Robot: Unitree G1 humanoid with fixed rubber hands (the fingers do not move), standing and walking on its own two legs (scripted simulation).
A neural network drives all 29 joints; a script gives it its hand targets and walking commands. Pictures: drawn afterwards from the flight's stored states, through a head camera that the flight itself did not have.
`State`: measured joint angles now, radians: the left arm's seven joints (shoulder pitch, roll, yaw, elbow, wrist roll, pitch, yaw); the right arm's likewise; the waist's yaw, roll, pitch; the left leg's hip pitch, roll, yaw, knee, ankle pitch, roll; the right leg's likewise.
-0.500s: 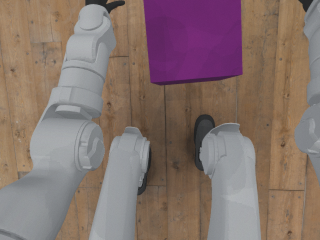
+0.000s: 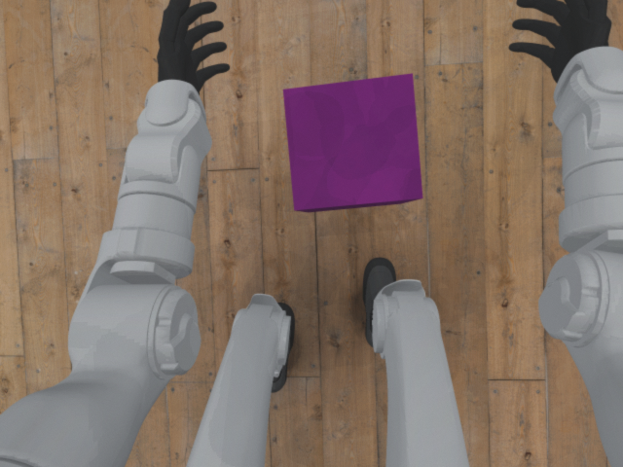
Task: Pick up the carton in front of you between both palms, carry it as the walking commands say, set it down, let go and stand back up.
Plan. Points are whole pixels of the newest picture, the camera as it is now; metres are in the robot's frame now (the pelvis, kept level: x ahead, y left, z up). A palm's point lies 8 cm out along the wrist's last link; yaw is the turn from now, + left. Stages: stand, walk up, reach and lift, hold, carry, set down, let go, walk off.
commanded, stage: set down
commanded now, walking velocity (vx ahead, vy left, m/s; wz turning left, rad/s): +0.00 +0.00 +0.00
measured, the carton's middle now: (351, 155) +0.49 -0.06 -0.46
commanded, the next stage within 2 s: let go in 0.12 s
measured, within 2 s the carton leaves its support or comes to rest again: neither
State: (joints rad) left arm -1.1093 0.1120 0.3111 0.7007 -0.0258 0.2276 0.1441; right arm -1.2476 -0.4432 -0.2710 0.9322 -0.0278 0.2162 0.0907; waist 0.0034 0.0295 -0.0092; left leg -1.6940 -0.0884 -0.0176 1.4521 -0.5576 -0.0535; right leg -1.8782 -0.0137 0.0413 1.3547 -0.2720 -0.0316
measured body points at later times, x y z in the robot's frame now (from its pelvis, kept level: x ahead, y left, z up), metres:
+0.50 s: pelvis +0.05 -0.01 +0.12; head +0.30 -0.06 +0.49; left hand +0.45 +0.15 +0.01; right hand +0.42 -0.29 -0.01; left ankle +0.04 +0.14 -0.54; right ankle +0.14 -0.11 -0.54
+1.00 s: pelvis +0.10 +0.02 +0.19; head +0.17 +0.00 +0.64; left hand +0.31 +0.23 +0.11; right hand +0.27 -0.24 +0.10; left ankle +0.04 +0.14 -0.54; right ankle +0.14 -0.11 -0.54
